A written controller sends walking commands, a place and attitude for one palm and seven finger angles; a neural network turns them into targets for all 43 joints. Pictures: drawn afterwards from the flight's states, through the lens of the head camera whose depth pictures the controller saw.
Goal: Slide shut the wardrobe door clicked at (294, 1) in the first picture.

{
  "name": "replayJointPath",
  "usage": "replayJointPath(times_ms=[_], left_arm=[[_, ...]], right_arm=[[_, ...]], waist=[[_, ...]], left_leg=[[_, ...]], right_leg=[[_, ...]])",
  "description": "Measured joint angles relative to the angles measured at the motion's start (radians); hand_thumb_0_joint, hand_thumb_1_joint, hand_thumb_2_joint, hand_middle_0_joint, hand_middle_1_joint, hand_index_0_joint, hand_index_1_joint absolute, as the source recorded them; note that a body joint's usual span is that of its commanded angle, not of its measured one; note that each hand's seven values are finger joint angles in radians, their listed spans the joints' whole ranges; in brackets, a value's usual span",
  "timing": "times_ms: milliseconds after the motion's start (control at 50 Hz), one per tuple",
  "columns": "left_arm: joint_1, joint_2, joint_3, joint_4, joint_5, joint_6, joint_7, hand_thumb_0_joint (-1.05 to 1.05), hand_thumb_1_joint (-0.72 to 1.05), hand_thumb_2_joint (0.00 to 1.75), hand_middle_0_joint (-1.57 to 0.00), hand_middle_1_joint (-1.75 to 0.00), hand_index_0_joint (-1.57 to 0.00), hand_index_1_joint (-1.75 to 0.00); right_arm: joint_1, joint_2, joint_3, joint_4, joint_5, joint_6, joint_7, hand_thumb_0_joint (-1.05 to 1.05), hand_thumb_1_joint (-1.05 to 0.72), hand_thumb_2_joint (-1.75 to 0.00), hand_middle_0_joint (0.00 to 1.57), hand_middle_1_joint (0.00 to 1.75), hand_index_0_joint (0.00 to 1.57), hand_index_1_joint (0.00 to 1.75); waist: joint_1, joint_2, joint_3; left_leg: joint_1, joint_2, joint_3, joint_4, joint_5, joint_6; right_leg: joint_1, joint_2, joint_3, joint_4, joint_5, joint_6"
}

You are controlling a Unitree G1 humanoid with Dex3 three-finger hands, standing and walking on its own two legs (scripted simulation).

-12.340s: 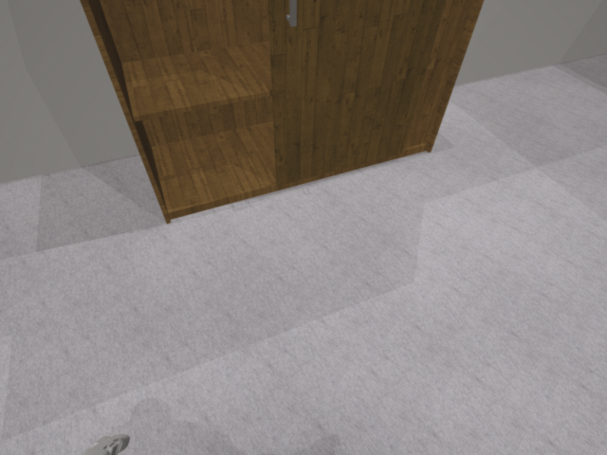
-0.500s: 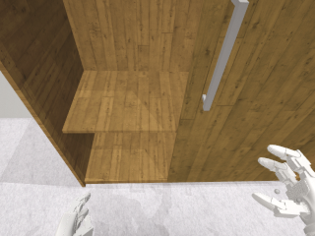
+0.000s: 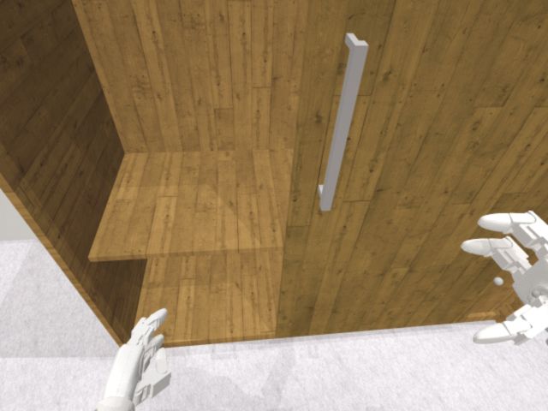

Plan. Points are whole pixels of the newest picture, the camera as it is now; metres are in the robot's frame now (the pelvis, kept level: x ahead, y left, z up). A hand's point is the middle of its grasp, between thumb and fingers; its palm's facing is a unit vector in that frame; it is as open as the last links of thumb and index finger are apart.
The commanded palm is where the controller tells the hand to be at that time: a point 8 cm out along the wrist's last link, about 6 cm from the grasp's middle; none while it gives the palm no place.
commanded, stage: raise the hand with hooked fingers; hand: right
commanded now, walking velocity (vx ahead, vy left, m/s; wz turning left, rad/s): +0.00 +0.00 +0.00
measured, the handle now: (336, 135) +0.51 -0.09 +0.17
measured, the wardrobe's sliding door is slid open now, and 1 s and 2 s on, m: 0.51 0.51 0.51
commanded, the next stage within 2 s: move the hooked fingers beside the handle in 0.72 s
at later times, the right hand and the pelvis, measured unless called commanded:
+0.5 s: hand (500, 242) +0.29 -0.26 +0.17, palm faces -0.04 +0.99 -0.10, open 14.0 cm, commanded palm +0.25 -0.31 +0.18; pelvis +0.01 +0.01 +0.01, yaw +1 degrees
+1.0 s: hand (484, 237) +0.29 -0.24 +0.17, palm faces -0.03 +1.00 -0.08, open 14.0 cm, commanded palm +0.27 -0.28 +0.17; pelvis +0.00 +0.02 +0.01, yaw +0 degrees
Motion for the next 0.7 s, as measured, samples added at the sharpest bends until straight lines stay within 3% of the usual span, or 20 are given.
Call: replayJointPath(times_ms=[160, 320, 540, 700], left_arm=[[0.010, 0.002, -0.016, 0.017, -0.002, 0.031, 0.003, 0.01, 0.90, 0.90, -0.21, -0.30, -0.20, -0.30], [0.026, 0.024, -0.004, 0.028, -0.008, 0.048, 0.001, 0.01, 0.90, 0.90, -0.21, -0.30, -0.20, -0.30], [0.026, 0.040, 0.023, 0.023, -0.007, 0.050, -0.005, 0.01, 0.90, 0.90, -0.21, -0.30, -0.20, -0.30], [0.011, 0.034, 0.018, 0.024, -0.011, 0.054, 0.005, 0.01, 0.90, 0.90, -0.21, -0.30, -0.20, -0.30]], right_arm=[[-0.102, -0.041, -0.042, 0.058, -0.008, 0.053, 0.031, -0.01, 0.49, -0.31, 0.30, 1.19, 0.30, 1.19], [-0.173, -0.088, -0.081, 0.123, 0.003, 0.084, 0.068, -0.01, 0.50, -0.30, 0.30, 1.20, 0.30, 1.20], [-0.124, -0.045, -0.085, 0.079, 0.000, 0.081, 0.054, -0.02, 0.50, -0.30, 0.30, 1.20, 0.30, 1.20], [-0.143, -0.050, -0.077, 0.100, -0.008, 0.087, 0.046, -0.02, 0.50, -0.30, 0.30, 1.20, 0.30, 1.20]], waist=[[-0.009, -0.006, 0.012], [0.003, -0.011, 0.009], [0.012, -0.009, 0.007], [0.006, -0.015, 0.009]], left_leg=[[0.032, 0.004, 0.003, -0.045, 0.020, 0.000], [0.045, 0.001, 0.000, -0.074, 0.030, 0.004], [0.044, -0.010, -0.009, -0.073, 0.026, 0.013], [0.050, -0.015, -0.001, -0.071, 0.023, 0.021]], right_leg=[[0.032, 0.006, 0.003, -0.049, 0.024, 0.000], [0.051, 0.004, 0.000, -0.088, 0.038, 0.004], [0.061, -0.007, -0.008, -0.099, 0.037, 0.014], [0.065, -0.012, 0.000, -0.100, 0.039, 0.022]])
